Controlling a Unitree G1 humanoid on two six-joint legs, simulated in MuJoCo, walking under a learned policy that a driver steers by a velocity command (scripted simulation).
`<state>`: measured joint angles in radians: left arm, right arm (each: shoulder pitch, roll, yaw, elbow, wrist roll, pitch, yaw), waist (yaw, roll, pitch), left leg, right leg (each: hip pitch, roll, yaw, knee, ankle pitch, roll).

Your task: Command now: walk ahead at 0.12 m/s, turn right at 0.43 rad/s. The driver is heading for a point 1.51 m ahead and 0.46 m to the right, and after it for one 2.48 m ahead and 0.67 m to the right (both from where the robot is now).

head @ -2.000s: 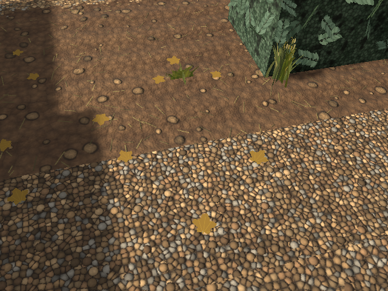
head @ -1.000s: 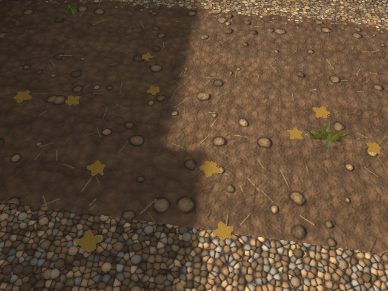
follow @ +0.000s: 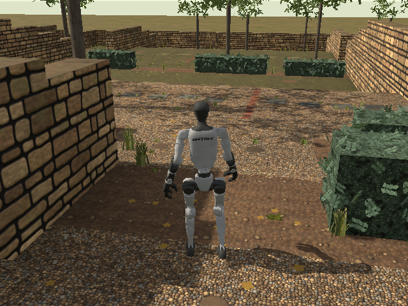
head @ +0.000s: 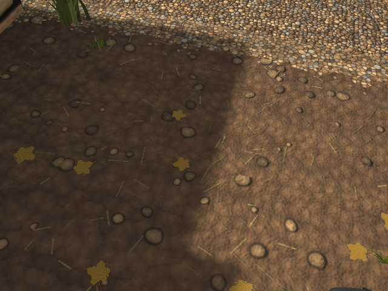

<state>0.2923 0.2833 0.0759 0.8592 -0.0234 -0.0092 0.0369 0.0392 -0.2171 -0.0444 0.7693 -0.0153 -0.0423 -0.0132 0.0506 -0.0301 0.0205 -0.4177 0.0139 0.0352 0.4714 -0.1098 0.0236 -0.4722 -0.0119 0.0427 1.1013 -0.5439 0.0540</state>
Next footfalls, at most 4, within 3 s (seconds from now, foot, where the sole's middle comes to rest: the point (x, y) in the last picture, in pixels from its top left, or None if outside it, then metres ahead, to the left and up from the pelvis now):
0.32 right None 0.07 -0.14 -0.77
0.80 left None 0.25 0.03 -0.77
1.24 right None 0.38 -0.36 -0.77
1.78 left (285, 214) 0.76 -0.30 -0.77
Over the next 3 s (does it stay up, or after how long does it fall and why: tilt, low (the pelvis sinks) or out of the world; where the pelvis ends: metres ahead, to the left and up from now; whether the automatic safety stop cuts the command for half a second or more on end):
stays up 0.98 -0.40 0.00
